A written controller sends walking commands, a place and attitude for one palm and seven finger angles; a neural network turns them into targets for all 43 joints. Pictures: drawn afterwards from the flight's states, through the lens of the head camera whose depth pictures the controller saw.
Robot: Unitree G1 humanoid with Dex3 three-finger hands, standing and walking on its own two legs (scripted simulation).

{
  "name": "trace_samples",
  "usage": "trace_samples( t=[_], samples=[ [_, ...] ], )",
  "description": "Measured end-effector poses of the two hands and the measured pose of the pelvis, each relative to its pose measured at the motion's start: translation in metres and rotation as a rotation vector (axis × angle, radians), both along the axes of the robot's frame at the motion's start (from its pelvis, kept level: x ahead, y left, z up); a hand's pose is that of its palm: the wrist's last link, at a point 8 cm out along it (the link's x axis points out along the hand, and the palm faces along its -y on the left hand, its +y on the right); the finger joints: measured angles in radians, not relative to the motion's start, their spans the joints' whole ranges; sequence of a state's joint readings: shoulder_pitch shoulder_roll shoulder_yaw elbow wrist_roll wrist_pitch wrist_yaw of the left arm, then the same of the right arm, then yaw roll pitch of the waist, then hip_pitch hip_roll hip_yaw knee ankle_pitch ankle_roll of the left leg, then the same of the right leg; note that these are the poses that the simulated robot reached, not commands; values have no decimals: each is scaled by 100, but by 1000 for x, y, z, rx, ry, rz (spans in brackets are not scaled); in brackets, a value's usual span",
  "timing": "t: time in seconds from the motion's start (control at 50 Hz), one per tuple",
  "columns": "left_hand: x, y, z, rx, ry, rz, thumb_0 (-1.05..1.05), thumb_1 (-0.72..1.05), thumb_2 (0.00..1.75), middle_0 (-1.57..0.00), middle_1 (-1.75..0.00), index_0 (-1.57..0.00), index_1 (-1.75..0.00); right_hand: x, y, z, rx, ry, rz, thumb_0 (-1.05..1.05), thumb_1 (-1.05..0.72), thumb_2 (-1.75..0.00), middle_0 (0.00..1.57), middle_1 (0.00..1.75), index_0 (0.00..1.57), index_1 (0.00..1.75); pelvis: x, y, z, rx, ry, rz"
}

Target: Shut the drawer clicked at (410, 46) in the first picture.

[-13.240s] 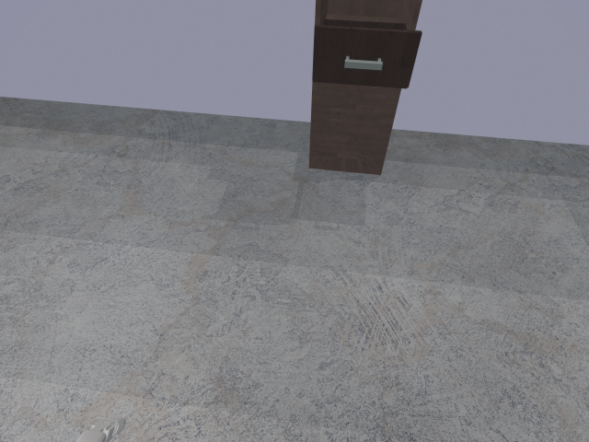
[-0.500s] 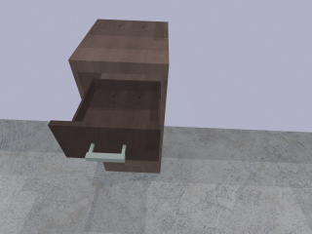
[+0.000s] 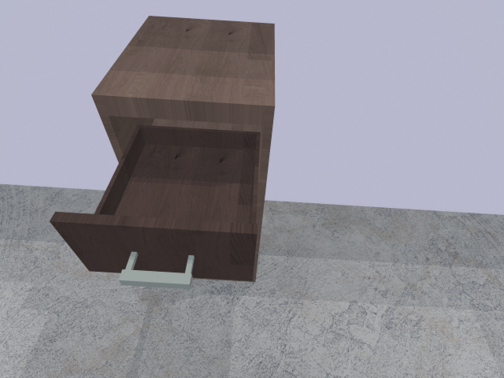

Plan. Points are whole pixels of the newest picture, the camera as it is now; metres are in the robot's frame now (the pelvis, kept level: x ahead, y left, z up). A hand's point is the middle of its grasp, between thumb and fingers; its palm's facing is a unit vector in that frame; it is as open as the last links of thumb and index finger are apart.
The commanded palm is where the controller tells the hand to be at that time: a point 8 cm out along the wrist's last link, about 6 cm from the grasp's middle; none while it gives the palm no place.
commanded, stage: come to a stop and stand still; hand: left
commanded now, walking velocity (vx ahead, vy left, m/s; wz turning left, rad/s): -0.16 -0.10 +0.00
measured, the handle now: (159, 269) +0.29 +0.20 -0.04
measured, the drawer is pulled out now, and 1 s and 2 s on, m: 0.29 0.29 0.28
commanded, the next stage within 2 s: look again from close up in 0.64 s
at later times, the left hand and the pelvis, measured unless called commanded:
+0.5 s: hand out of the picture +0.02 +0.16 -0.16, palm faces +0.03 -0.96 -0.27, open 7.4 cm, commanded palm none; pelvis -0.01 -0.04 +0.00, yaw +2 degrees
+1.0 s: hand out of the picture -0.01 +0.14 -0.17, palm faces +0.04 -0.98 -0.20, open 7.4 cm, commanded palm none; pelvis -0.01 -0.03 +0.01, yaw +2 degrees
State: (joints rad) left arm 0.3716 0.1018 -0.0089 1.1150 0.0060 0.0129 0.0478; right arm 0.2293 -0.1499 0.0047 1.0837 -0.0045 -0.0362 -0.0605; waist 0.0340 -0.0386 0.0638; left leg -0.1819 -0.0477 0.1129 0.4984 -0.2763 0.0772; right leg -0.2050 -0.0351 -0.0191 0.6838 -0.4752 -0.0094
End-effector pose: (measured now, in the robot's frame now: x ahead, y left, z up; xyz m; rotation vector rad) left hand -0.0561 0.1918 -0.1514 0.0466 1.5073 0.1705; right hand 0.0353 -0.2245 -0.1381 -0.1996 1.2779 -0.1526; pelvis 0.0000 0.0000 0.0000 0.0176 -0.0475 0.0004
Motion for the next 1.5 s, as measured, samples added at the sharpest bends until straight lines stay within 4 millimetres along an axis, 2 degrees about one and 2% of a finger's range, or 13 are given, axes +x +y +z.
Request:
trace_samples(
  t=[0.08, 0.16, 0.34, 0.46, 0.66, 0.78, 1.12, 1.32, 1.36, 1.42, 1.46, 1.5],
  samples=[
    [32, 8, 2, 36, -97, -17, 0, 91, 90, -20, -30, -20, -30, 7, -2, -2, 13, -6, 6, 1, -95, -90, 20, 30, 20, 30, -4, -4, 0, 14, -9, 17],
    [47, 18, 11, 76, -133, -44, 1, 92, 90, -20, -30, -20, -30, 7, -9, -1, 27, -14, -9, 1, -96, -90, 20, 30, 20, 30, -7, -10, 4, 3, 4, 12],
    [57, 21, 23, 124, -173, -114, 1, 91, 90, -20, -30, -20, -30, -11, -30, -3, 47, -12, -11, 1, -93, -90, 20, 30, 20, 30, -17, -26, 3, 7, 30, 17],
    [63, 16, 26, 154, -218, -106, 0, 91, 90, -20, -30, -20, -30, -13, -46, -10, 48, -7, -6, 1, -92, -90, 20, 30, 20, 30, -16, -35, -1, -10, 34, 36],
    [81, -1, 20, 107, -272, -90, 0, 91, 90, -20, -30, -20, -30, -20, -47, -4, 39, 15, 5, 1, -91, -90, 19, 30, 20, 30, -12, -40, 1, -10, 14, 39],
    [74, 0, 20, 104, -249, -89, 0, 92, 90, -20, -30, -20, -30, -24, -39, -5, 52, 35, 3, 1, -91, -90, 19, 30, 20, 30, -13, -38, 3, -10, 10, 33],
    [27, 1, 13, 54, -117, -55, 0, 91, 90, -20, -30, -20, -30, -42, -18, -2, 57, 101, -17, 1, -91, -90, 20, 30, 20, 30, -15, -23, 7, -15, 5, 25],
    [14, 5, 11, 37, -83, -52, 0, 90, 90, -20, -30, -20, -30, -50, -3, -2, 58, 116, -22, 1, -91, -90, 20, 30, 20, 30, -17, -10, 7, -23, 11, 24],
    [37, 17, 26, 83, -223, 25, 2, 93, 90, -20, -30, -20, -30, -41, -4, 3, 33, 20, -13, 1, -92, -90, 20, 30, 20, 30, -18, -8, 5, -21, 9, 27],
    [93, 45, 75, 216, -594, 60, 5, 97, 90, -22, -32, -22, -32, -14, -12, 12, 4, -199, 7, 2, -93, -90, 20, 30, 20, 30, -17, -5, 1, -11, 18, 44],
    [134, 45, 111, 230, -833, 49, 5, 97, 90, -23, -34, -23, -34, 11, -17, 18, -6, -341, 32, 2, -93, -90, 20, 30, 20, 30, -19, -2, -2, -15, 22, 62],
    [172, 33, 144, 201, -1068, 9, 4, 97, 90, -25, -36, -25, -36, 38, -21, 25, -14, -477, 58, 2, -92, -90, 20, 30, 20, 30, -23, 0, -7, -20, 38, 71]
  ],
)
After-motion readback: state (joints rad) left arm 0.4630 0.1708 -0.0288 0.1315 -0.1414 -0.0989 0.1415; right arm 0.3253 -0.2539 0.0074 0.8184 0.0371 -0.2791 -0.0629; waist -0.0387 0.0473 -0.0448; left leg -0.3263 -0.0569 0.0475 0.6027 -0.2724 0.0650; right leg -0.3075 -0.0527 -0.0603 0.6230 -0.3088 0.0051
